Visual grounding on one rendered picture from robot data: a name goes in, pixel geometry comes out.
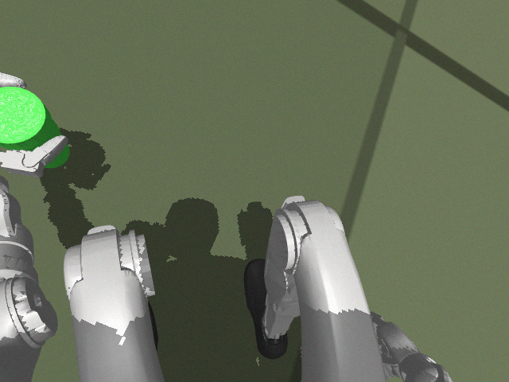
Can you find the cup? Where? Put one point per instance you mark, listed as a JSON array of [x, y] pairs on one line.
[[25, 123]]

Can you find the right robot hand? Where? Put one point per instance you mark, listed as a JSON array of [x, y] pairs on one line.
[[394, 345]]

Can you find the left robot arm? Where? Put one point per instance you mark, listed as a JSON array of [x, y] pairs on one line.
[[27, 319]]

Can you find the left robot hand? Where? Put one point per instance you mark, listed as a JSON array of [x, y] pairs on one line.
[[25, 162]]

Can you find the right robot arm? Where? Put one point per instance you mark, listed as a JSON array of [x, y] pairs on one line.
[[418, 367]]

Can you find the right robot foot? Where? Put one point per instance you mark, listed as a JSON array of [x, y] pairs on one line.
[[255, 291]]

